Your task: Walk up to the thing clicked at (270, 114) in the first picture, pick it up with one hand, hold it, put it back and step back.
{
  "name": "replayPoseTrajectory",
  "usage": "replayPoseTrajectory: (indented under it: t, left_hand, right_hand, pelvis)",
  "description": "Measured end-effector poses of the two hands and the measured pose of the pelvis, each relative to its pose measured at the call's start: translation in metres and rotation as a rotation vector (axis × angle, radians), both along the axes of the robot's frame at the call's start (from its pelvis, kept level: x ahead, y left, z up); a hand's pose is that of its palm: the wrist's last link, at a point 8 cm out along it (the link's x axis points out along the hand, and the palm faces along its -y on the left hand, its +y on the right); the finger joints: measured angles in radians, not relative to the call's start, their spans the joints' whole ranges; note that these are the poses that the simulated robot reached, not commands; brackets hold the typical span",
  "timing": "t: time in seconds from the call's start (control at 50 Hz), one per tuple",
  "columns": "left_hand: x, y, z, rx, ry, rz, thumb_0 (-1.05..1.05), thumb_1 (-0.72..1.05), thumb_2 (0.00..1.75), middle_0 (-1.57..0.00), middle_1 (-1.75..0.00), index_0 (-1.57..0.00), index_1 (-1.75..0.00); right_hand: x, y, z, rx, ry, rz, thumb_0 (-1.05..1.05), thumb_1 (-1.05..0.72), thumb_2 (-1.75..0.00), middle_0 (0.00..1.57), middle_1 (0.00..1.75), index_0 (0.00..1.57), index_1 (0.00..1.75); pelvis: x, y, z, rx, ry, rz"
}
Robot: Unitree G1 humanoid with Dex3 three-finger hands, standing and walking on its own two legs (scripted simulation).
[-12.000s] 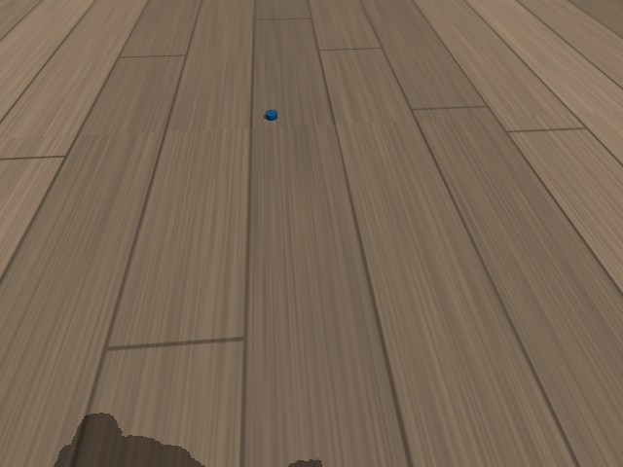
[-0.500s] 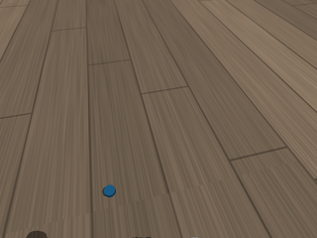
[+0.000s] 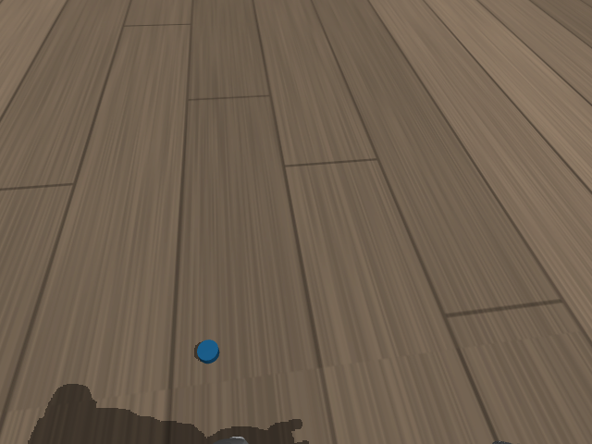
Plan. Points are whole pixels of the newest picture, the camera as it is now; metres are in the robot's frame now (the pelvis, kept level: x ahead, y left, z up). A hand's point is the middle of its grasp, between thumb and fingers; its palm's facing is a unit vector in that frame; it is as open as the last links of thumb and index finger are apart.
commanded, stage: walk up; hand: left
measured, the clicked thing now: (208, 351) +0.49 +0.27 -0.74
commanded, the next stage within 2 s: stand in 1.18 s
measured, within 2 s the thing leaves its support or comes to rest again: neither
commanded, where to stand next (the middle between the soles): +0.11 +0.00 m, yaw +0 degrees
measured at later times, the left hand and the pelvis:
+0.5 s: hand out of the picture +0.10 +0.26 -0.13, palm faces +0.00 -0.94 -0.35, open 7.4 cm; pelvis +0.02 +0.00 +0.03, yaw +1 degrees
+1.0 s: hand out of the picture +0.11 +0.25 -0.13, palm faces -0.01 -0.94 -0.34, open 7.4 cm; pelvis +0.03 +0.00 +0.03, yaw +1 degrees
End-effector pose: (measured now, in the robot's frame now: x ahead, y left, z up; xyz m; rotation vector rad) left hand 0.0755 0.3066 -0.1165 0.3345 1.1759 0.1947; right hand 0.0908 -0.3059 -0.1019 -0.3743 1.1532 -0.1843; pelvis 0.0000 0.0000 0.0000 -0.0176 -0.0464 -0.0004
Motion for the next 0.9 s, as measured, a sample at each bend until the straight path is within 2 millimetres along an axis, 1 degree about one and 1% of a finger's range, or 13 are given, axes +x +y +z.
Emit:
replayPoseTrajectory:
  t: [0.08, 0.16, 0.24, 0.34, 0.46, 0.62, 0.78, 0.9]
  left_hand:
    - [-0.011, 0.0, 0.003, -0.001, 0.054, 0.008, 0.01, 0.9, 0.9, -0.21, -0.3, -0.21, -0.3]
    - [-0.016, 0.0, 0.01, 0.0, 0.079, 0.028, 0.01, 0.9, 0.9, -0.21, -0.3, -0.21, -0.3]
    - [-0.013, 0.001, 0.016, 0.004, 0.082, 0.045, 0.01, 0.9, 0.9, -0.21, -0.3, -0.21, -0.3]
    - [-0.003, 0.0, 0.023, 0.006, 0.069, 0.05, 0.01, 0.9, 0.9, -0.21, -0.3, -0.21, -0.3]
    - [0.014, -0.002, 0.027, 0.0, 0.044, 0.04, 0.01, 0.9, 0.9, -0.21, -0.3, -0.21, -0.3]
    - [0.028, -0.007, 0.027, -0.012, 0.027, 0.025, 0.01, 0.9, 0.9, -0.21, -0.3, -0.21, -0.3]
    - [0.031, -0.011, 0.025, -0.02, 0.037, 0.02, 0.01, 0.9, 0.9, -0.21, -0.3, -0.21, -0.3]
    - [0.028, -0.012, 0.025, -0.019, 0.052, 0.028, 0.01, 0.9, 0.9, -0.21, -0.3, -0.21, -0.3]
  right_hand:
    - [0.018, 0.006, 0.004, 0.022, -0.016, 0.009, 0.01, -0.9, -0.9, 0.2, 0.3, 0.2, 0.3]
    - [0.031, 0.012, 0.005, 0.044, -0.011, 0.021, 0.01, -0.9, -0.9, 0.2, 0.3, 0.2, 0.3]
    - [0.038, 0.017, 0.006, 0.06, -0.001, 0.025, 0.01, -0.9, -0.9, 0.2, 0.3, 0.2, 0.3]
    - [0.042, 0.019, 0.007, 0.072, 0.011, 0.015, 0.01, -0.9, -0.9, 0.2, 0.3, 0.2, 0.3]
    - [0.038, 0.018, 0.008, 0.071, 0.028, -0.005, 0.01, -0.9, -0.9, 0.2, 0.3, 0.2, 0.3]
    - [0.023, 0.011, 0.011, 0.056, 0.054, -0.04, 0.01, -0.9, -0.9, 0.2, 0.3, 0.2, 0.3]
    - [0.009, 0.007, 0.011, 0.048, 0.089, -0.058, 0.01, -0.9, -0.9, 0.2, 0.3, 0.2, 0.3]
    - [0.006, 0.007, 0.009, 0.052, 0.104, -0.062, 0.01, -0.9, -0.9, 0.2, 0.3, 0.2, 0.3]
  pelvis:
    - [0.005, 0.0, 0.006, 0.004, 0.006, 0.002]
    - [0.011, 0.0, 0.013, 0.001, 0.01, 0.005]
    - [0.015, 0.0, 0.018, 0.005, 0.007, 0.008]
    - [0.019, 0.0, 0.023, 0.007, 0.005, 0.009]
    - [0.022, 0.001, 0.026, 0.01, 0.006, 0.01]
    - [0.025, 0.0, 0.028, 0.012, 0.005, 0.009]
    - [0.027, -0.001, 0.029, 0.012, 0.012, 0.01]
    - [0.03, -0.002, 0.029, 0.01, 0.015, 0.014]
